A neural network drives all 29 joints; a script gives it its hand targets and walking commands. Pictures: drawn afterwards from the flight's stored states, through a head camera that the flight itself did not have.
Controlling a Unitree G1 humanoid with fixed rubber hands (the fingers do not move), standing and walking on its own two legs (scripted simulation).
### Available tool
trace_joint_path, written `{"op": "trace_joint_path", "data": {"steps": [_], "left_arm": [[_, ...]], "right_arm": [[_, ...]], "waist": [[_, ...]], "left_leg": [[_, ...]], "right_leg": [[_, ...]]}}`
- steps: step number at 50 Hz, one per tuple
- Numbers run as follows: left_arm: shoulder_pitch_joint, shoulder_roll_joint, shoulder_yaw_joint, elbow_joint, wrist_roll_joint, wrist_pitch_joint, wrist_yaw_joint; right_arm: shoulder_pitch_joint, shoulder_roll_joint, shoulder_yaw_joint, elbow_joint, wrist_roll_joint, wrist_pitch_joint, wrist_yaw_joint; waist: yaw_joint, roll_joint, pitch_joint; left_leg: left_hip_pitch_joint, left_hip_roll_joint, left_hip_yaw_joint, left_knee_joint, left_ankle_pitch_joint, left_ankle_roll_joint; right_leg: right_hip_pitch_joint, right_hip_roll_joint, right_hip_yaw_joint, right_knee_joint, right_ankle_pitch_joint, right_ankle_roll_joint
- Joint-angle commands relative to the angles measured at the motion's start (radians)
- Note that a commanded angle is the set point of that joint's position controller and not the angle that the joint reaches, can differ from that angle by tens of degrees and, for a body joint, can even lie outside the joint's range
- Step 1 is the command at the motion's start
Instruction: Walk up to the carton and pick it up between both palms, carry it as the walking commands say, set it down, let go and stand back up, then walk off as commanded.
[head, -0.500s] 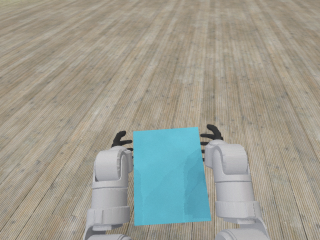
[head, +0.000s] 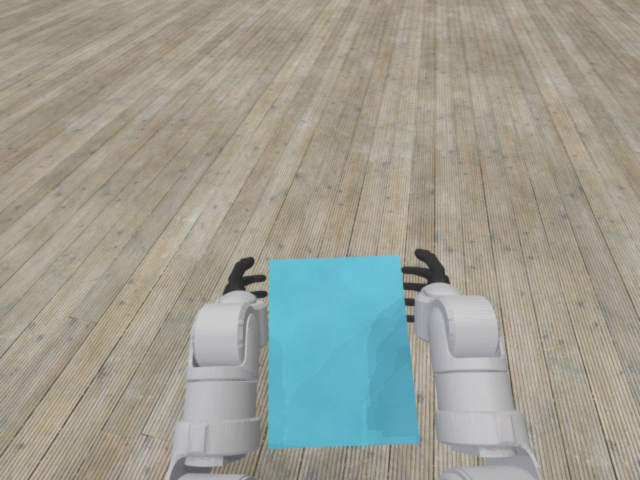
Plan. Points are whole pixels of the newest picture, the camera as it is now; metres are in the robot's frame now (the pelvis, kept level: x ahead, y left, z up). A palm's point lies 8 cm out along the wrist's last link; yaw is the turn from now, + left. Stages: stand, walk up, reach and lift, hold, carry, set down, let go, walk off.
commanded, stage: carry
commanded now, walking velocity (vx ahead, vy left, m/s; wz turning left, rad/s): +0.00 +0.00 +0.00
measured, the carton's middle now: (335, 349) +0.31 +0.00 -0.03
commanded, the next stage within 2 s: none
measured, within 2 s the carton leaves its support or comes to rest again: neither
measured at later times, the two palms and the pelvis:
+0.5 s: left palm (232, 305) +0.32 +0.13 +0.07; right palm (425, 302) +0.32 -0.12 +0.07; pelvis +0.02 +0.01 +0.00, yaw +0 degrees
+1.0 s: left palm (241, 308) +0.33 +0.12 +0.06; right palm (433, 307) +0.32 -0.13 +0.06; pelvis +0.02 +0.00 +0.00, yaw -1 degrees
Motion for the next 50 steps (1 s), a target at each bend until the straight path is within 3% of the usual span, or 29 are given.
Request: {"op": "trace_joint_path", "data": {"steps": [1,13,34,50], "left_arm": [[-0.551,-1.044,-0.558,-0.084,-0.425,-0.059,-0.382],[-0.491,-1.011,-0.556,-0.083,-0.387,-0.112,-0.370],[-0.418,-0.911,-0.489,0.014,-0.300,-0.298,-0.353],[-0.383,-0.880,-0.486,0.023,-0.286,-0.350,-0.346]], "right_arm": [[-0.469,1.077,0.545,-0.041,0.419,-0.016,0.371],[-0.426,1.030,0.552,-0.066,0.392,-0.069,0.363],[-0.377,0.914,0.504,0.013,0.310,-0.256,0.347],[-0.348,0.882,0.512,0.016,0.300,-0.309,0.341]], "waist": [[-0.004,0.027,-0.330],[-0.007,0.038,-0.339],[-0.004,0.024,-0.314],[-0.005,0.020,-0.309]], "left_leg": [[0.064,0.176,-0.160,-0.089,0.323,0.002],[0.089,0.179,-0.150,-0.070,0.422,0.008],[0.068,0.168,-0.141,-0.088,0.305,0.005],[0.058,0.168,-0.134,-0.091,0.246,0.002]], "right_leg": [[0.199,-0.093,0.121,0.003,0.138,-0.010],[0.196,-0.077,0.099,0.036,0.150,-0.011],[0.201,-0.079,0.112,0.024,0.126,-0.017],[0.201,-0.081,0.128,0.016,0.115,-0.022]]}}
